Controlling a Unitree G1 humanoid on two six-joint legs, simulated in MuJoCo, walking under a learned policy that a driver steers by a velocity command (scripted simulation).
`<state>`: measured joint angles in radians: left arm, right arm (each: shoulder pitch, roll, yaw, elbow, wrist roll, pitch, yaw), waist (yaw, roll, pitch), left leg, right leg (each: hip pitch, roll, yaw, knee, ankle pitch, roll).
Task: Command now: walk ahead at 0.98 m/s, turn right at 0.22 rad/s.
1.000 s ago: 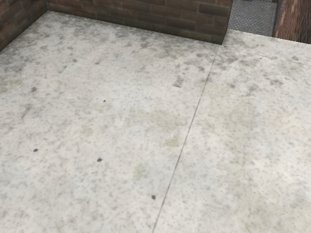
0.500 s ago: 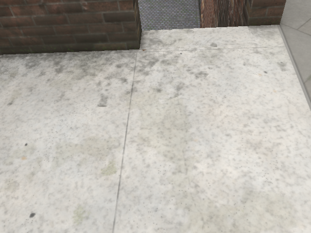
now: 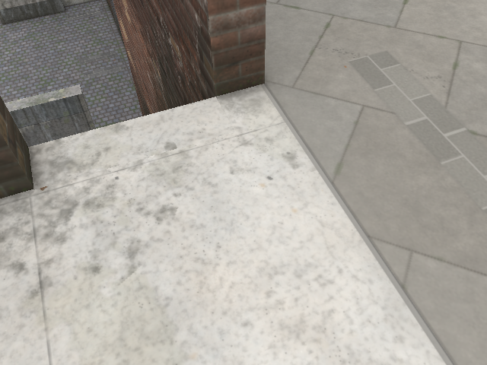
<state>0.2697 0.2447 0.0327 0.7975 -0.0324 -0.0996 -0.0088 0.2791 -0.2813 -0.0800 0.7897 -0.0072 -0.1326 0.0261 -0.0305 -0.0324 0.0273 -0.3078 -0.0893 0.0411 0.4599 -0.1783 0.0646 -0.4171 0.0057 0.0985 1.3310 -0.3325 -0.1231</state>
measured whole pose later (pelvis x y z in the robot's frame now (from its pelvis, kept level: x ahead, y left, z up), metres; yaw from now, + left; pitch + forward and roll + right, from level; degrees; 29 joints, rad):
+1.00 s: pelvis +0.83 +0.14 +0.00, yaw +42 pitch -1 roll -1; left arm 0.01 0.26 0.00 0.59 0.01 -0.15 -0.01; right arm 0.47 -0.25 -0.04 0.73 0.02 -0.06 0.02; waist -0.08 -0.02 0.05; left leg -0.20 -0.17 -0.08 0.50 -0.27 0.17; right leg -0.63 -0.07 0.17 1.08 -0.24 0.01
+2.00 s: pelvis +1.54 +0.65 -0.27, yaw +6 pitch -2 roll +4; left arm 0.14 0.25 0.03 0.62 -0.06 0.01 0.02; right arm 0.54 -0.32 -0.05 0.89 -0.01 -0.13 0.02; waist -0.07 -0.02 0.02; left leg -0.18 -0.10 0.08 0.86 -0.64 0.04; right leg -0.96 0.03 0.15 2.06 -0.52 -0.09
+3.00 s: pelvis +2.37 +0.85 -1.10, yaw +24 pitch +5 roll +1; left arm 0.04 0.25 0.03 0.75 -0.06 -0.09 0.05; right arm 0.56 -0.20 -0.07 1.10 -0.01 -0.02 0.02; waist -0.13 -0.07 0.10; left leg -0.49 -0.16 -0.11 0.74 -0.30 0.07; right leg -0.74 0.00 0.18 1.88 -0.69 0.08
